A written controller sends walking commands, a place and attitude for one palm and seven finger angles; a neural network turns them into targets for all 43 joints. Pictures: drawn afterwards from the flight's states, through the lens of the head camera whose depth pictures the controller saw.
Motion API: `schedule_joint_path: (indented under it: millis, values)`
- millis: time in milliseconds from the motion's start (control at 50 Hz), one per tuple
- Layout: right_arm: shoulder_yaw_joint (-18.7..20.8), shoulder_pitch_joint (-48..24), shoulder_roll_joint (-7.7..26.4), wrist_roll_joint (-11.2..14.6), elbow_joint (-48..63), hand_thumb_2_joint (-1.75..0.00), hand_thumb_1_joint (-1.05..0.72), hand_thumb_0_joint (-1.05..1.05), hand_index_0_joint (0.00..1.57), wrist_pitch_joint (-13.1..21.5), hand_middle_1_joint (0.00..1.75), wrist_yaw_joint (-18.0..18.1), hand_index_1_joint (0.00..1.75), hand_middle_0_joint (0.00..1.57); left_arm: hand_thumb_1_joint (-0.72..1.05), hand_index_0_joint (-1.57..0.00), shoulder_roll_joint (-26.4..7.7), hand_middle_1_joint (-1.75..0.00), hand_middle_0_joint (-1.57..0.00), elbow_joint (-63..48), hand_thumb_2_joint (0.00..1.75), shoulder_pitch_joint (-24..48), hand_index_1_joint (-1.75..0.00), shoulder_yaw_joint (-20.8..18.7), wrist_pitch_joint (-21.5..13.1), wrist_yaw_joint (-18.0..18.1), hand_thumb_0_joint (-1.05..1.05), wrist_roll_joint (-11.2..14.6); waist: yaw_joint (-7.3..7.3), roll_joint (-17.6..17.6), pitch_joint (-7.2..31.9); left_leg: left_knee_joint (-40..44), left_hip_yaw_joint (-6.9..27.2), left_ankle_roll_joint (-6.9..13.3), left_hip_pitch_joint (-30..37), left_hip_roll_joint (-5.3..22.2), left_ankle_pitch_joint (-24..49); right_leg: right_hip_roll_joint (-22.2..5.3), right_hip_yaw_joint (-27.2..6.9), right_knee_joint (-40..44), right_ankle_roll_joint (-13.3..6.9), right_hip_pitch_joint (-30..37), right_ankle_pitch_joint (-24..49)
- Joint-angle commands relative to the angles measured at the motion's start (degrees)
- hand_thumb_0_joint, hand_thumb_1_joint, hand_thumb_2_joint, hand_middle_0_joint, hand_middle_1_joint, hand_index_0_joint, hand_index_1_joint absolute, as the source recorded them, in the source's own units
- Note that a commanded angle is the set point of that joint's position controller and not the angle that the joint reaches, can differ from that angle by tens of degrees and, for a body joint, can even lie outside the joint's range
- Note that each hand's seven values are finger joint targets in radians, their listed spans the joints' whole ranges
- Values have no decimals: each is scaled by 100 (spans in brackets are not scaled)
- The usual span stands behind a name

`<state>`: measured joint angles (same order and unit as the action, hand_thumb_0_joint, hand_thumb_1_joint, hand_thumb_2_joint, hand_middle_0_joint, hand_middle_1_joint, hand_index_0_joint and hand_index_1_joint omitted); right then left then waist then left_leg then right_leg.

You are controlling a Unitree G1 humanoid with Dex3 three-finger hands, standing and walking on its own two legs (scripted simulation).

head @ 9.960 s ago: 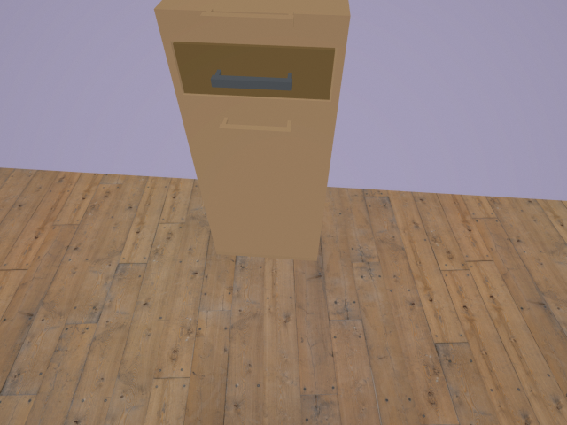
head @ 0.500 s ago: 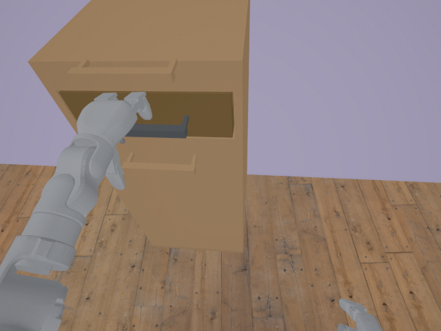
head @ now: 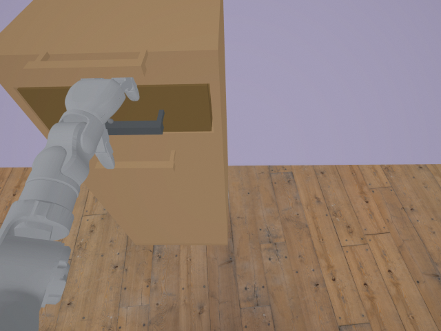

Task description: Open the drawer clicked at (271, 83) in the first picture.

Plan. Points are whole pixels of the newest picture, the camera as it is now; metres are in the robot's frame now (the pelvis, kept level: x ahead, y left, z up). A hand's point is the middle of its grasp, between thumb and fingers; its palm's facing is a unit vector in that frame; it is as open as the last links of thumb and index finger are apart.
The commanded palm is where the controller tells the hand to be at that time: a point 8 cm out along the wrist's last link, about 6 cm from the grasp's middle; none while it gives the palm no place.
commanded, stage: move the hooked fingers above the handle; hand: left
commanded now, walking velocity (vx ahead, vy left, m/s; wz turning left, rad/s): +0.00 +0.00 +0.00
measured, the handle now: (118, 121) +0.52 +0.23 +0.07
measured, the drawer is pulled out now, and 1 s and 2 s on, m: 0.00 0.00 0.00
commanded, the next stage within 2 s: none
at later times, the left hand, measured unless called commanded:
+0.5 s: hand (108, 119) +0.46 +0.22 +0.13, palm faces -0.02 -0.03 -1.00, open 13.9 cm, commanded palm +0.45 +0.23 +0.19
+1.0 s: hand (101, 120) +0.46 +0.23 +0.13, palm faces -0.01 -0.03 -1.00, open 13.8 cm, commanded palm +0.44 +0.24 +0.20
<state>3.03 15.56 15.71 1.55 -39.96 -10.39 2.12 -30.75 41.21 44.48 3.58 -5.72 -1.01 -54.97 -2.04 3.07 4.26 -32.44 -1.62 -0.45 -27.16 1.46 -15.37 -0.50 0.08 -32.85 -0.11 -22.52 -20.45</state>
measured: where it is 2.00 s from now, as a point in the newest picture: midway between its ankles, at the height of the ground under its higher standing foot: outside the picture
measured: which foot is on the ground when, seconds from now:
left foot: down 0.00-1.00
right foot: down 0.00-1.00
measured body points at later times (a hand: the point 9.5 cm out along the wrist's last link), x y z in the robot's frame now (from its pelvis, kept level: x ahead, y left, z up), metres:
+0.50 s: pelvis -0.01 +0.01 +0.00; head +0.04 -0.01 +0.45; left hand +0.46 +0.22 +0.18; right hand +0.06 -0.26 -0.14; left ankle +0.00 +0.13 -0.73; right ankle -0.05 -0.12 -0.73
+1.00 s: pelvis -0.01 +0.01 +0.00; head +0.04 -0.01 +0.45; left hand +0.45 +0.23 +0.19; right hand +0.06 -0.26 -0.14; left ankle +0.00 +0.13 -0.73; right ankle -0.05 -0.12 -0.73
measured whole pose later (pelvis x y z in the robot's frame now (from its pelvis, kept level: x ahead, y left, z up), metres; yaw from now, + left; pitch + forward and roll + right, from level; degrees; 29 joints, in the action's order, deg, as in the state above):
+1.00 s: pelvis -0.01 +0.01 +0.00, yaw -1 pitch +10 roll +0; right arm 2.6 16.3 15.0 1.9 -39.5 -10.3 2.5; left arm -31.9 44.2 44.8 2.0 -5.1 -0.5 -56.3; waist -2.7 3.2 5.2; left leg -32.9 -2.6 0.1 -27.5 1.7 -15.4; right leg -0.3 -1.0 -32.8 0.4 -23.1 -19.8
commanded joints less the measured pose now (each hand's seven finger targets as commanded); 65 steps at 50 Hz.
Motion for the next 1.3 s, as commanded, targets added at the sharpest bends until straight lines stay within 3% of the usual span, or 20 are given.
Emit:
schedule_joint_path:
  millis: [0,60,260,360,420,480,520,560,620,700,820,880,940,1000,1020,1040,1100,1180,1240,1280]
  values:
    - [263,165,729,-1,573,-90,-90,0,20,110,30,-27,30,20,-50,-30,-1662,-120,-30,-811,30,2617,-120,-727,209,405,0,-55,42,-183,2371,-115,-150,295,1409,-274,2516,226,94,144,-149,559,2985]
    - [266,169,750,-4,630,-90,-90,0,20,78,30,-35,30,20,-50,-30,-1861,-120,-30,-808,30,2398,-120,-881,258,391,0,-95,115,-238,2531,-107,-167,319,1346,-273,2614,217,71,111,-143,811,3216]
    - [265,210,749,79,568,-90,-90,0,20,152,30,101,30,20,-50,-30,-1492,-120,-30,-781,30,3048,-120,-373,102,234,0,-37,-234,-188,1807,43,-78,357,1488,-224,1704,254,80,415,-136,58,2010]
    - [282,332,746,38,521,-90,-90,0,20,227,30,96,30,20,-50,-30,-1559,-120,-30,-830,30,3329,-120,-450,0,308,0,-25,-213,145,2184,-51,0,311,1798,-202,1901,280,106,316,-173,-107,1920]
    - [230,346,757,37,505,-90,-90,0,20,222,30,82,30,20,-50,-30,-1399,-120,-30,-466,30,3303,-120,-342,92,328,0,-10,-264,-148,2033,-44,14,292,1610,-197,1944,285,163,303,-165,-133,1938]
    - [197,336,764,35,516,-90,-90,0,20,195,30,59,30,20,-50,-30,-1583,-120,-30,-152,30,3234,-120,-486,280,411,0,-105,-151,-149,2049,-28,-29,279,1409,-201,1880,273,155,250,-168,-51,1973]
    - [183,330,802,33,492,-90,-90,0,20,184,30,73,30,20,-50,-30,-1658,-120,-30,-76,30,3410,-120,-480,344,443,0,-162,-227,-231,1968,-17,-45,280,1277,-190,1830,254,147,279,-158,-38,1967]
    - [219,341,786,27,536,-90,-90,0,20,194,30,73,30,20,-50,-30,-1823,-120,-30,-360,30,3581,-120,-604,319,482,0,-201,-158,-67,2304,-42,-38,285,1434,-197,1892,253,118,226,-161,64,2015]
    - [258,385,744,-5,575,-90,-90,0,20,219,30,86,30,20,-50,-30,-1573,-120,-30,-757,30,3595,-120,-421,166,399,0,-152,-218,17,2724,-169,-28,317,1784,-201,2377,267,98,208,-161,195,2423]
    - [269,343,742,19,559,-90,-90,0,20,191,30,79,30,20,-50,-30,-1394,-120,-30,-581,30,3124,-120,-361,171,255,0,-48,-189,-114,2272,-95,-31,316,1685,-181,2204,277,141,269,-143,83,2311]
    - [258,273,737,19,597,-90,-90,0,20,170,30,78,30,20,-50,-30,-1688,-120,-30,-1036,30,3004,-120,-663,-9,287,0,-8,-38,-38,2320,-83,-54,320,1675,-211,2490,286,118,258,-178,307,2545]
    - [225,219,764,41,585,-90,-90,0,20,144,30,67,30,20,-50,-30,-1894,-120,-30,-700,30,2757,-120,-859,130,355,0,-22,10,-167,2012,3,-64,306,1385,-209,2166,274,137,263,-166,314,2377]
    - [241,172,761,31,614,-90,-90,0,20,143,30,74,30,20,-50,-30,-2156,-120,-30,-926,30,2777,-120,-1054,127,386,0,-68,82,-71,2363,-20,-117,314,1499,-211,2304,250,86,236,-160,540,2559]
    - [251,115,733,51,650,-90,-90,0,20,145,30,58,30,20,-50,-30,-1681,-120,-30,-918,30,2722,-120,-649,193,331,0,-65,-28,-58,2162,-34,-116,318,1534,-212,2279,258,114,265,-151,369,2512]
    - [257,136,743,54,652,-90,-90,0,20,150,30,60,30,20,-50,-30,-1624,-120,-30,-937,30,2692,-120,-629,175,279,0,-30,-61,-256,2183,-45,-117,334,1573,-195,2357,259,118,293,-143,422,2577]
    - [271,125,774,52,668,-90,-90,0,20,149,30,62,30,20,-50,-30,-1841,-120,-30,-1131,30,2732,-120,-773,137,270,0,-5,-12,-100,2333,-38,-110,333,1634,-209,2313,253,79,287,-134,468,2570]
    - [261,83,756,61,664,-90,-90,0,20,140,30,90,30,20,-50,-30,-1685,-120,-30,-1014,30,2641,-120,-641,158,180,0,3,-70,-266,2120,-35,-100,347,1596,-228,2191,248,99,316,-124,392,2523]
    - [259,40,722,72,658,-90,-90,0,20,158,30,90,30,20,-50,-30,-1254,-120,-30,-1179,30,2872,-120,-245,100,119,0,82,-162,-71,1908,-22,-50,328,1736,-228,2046,255,121,372,-137,87,2232]
    - [229,67,766,61,597,-90,-90,0,20,160,30,104,30,20,-50,-30,-1570,-120,-30,-976,30,2923,-120,-485,109,134,0,74,-127,-166,1961,-31,-42,325,1632,-244,2039,235,95,352,-142,195,2314]
    - [208,76,740,67,582,-90,-90,0,20,151,30,110,30,20,-50,-30,-1446,-120,-30,-803,30,3001,-120,-391,158,166,0,45,-154,-201,1871,-24,-23,306,1573,-238,2000,244,139,321,-154,88,2216]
